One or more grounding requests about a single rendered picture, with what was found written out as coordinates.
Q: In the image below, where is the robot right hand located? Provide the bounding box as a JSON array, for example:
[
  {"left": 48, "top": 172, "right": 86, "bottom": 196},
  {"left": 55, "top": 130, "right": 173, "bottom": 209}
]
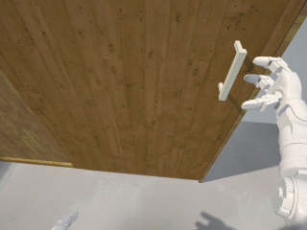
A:
[{"left": 241, "top": 57, "right": 302, "bottom": 112}]

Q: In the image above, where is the wardrobe door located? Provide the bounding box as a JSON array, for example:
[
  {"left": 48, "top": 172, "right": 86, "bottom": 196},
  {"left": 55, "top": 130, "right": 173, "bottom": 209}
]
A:
[
  {"left": 0, "top": 69, "right": 71, "bottom": 163},
  {"left": 0, "top": 0, "right": 306, "bottom": 180}
]

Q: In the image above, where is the right robot forearm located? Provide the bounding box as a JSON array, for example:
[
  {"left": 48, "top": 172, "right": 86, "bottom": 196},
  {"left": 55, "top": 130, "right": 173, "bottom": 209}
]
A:
[{"left": 274, "top": 99, "right": 307, "bottom": 180}]

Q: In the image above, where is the right robot upper arm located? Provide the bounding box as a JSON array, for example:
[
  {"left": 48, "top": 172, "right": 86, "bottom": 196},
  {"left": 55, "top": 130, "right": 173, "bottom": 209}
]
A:
[{"left": 272, "top": 175, "right": 307, "bottom": 230}]

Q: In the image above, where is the robot left hand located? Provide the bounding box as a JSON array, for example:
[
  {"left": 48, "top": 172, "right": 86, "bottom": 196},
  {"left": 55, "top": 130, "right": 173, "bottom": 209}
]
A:
[{"left": 52, "top": 212, "right": 79, "bottom": 230}]

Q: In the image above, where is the handle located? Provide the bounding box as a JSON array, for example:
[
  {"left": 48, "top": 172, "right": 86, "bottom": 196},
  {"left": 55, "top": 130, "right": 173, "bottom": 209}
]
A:
[{"left": 218, "top": 40, "right": 248, "bottom": 101}]

